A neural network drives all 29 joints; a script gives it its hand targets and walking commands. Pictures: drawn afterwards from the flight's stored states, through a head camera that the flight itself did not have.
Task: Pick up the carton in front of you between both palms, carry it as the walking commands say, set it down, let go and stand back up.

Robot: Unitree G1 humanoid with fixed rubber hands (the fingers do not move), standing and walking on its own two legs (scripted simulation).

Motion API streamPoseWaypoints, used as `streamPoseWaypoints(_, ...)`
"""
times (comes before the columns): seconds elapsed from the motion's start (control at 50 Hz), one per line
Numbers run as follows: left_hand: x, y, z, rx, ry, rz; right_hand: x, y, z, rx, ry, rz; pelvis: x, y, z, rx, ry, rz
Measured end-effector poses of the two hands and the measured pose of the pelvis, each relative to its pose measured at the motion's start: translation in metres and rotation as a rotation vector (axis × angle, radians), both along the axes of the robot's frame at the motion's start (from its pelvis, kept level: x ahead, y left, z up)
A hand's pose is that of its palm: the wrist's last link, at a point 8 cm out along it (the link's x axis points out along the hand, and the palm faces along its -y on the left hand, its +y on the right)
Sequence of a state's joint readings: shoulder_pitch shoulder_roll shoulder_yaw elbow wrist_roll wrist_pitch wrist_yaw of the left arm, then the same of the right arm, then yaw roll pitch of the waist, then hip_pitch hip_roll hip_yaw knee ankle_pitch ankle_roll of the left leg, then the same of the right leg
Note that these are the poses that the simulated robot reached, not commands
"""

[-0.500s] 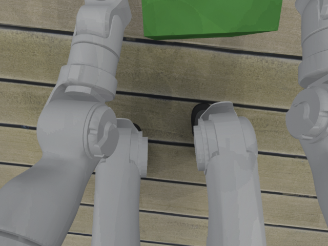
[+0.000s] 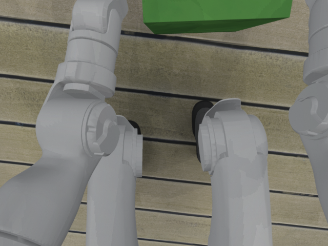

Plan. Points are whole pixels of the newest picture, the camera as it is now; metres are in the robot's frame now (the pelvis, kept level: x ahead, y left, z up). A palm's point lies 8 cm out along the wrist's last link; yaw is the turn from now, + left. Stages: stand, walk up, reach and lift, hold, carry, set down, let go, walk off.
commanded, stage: set down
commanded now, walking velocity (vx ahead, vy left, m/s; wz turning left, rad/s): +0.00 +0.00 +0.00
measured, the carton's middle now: out of the picture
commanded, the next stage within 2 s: let go in 1.34 s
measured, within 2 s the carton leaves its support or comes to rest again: neither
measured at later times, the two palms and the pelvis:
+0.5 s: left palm out of the picture +0.58 +0.02 -0.12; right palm out of the picture +0.53 -0.35 -0.12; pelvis -0.01 -0.01 +0.02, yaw -2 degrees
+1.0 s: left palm out of the picture +0.58 +0.02 +0.04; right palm out of the picture +0.53 -0.36 +0.04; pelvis +0.01 -0.02 +0.14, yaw -2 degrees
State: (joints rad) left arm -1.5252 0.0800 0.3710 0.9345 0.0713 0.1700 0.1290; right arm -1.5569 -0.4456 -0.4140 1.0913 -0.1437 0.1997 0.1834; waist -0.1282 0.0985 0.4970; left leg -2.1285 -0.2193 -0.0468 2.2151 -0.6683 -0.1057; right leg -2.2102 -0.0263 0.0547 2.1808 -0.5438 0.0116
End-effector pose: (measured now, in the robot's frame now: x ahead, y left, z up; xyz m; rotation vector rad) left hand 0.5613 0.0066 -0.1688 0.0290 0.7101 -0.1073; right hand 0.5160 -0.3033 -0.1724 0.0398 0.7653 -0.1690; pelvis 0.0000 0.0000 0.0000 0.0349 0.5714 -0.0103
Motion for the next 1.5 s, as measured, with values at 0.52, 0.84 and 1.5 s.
streamPoseWaypoints(0.52, 0.015, 0.008, 0.058, 0.094, -0.091, 0.023, 0.009, -0.044, 0.058, -0.064, -0.118, -0.091, -0.007, -0.006, 0.022, 0.034, -0.010, -0.051)
streamPoseWaypoints(0.84, 0.015, 0.015, 0.162, 0.101, -0.073, 0.072, 0.007, -0.050, 0.164, -0.077, -0.103, -0.078, 0.001, -0.010, 0.103, 0.057, 0.150, -0.072)
streamPoseWaypoints(1.5, -0.002, 0.027, 0.338, 0.167, -0.058, 0.042, -0.009, -0.061, 0.342, -0.127, -0.054, -0.029, 0.038, -0.027, 0.275, 0.042, 0.162, -0.096)
